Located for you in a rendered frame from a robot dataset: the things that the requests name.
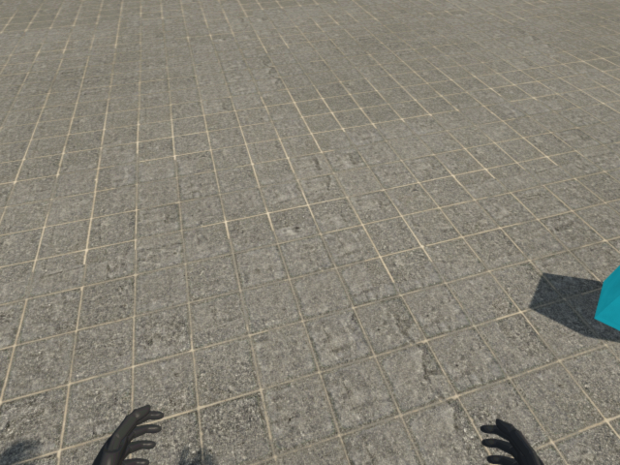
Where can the robot right hand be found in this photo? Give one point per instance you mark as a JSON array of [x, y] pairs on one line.
[[517, 445]]

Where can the robot left hand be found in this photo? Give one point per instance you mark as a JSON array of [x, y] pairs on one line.
[[119, 444]]

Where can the carton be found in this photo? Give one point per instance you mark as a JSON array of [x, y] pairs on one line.
[[608, 309]]

